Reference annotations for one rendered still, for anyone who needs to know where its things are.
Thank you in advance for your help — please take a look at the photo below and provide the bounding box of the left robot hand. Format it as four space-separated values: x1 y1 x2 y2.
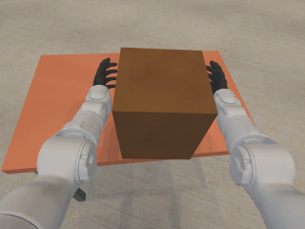
92 57 118 89

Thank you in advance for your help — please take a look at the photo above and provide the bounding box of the right robot hand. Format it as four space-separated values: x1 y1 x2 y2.
206 60 228 95

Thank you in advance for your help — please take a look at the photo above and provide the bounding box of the table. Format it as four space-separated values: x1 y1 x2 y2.
1 51 256 201

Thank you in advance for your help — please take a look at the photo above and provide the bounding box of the robot left forearm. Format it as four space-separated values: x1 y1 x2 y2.
36 85 112 174

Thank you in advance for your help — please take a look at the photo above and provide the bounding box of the robot right forearm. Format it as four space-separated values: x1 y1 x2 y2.
213 89 295 180

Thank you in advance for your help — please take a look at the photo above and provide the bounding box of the right robot upper arm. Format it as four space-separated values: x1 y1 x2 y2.
229 143 305 229

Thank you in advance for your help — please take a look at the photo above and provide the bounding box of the left robot upper arm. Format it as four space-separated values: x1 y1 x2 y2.
0 135 97 229

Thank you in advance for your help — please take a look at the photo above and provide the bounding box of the carton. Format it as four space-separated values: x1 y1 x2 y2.
112 47 218 160

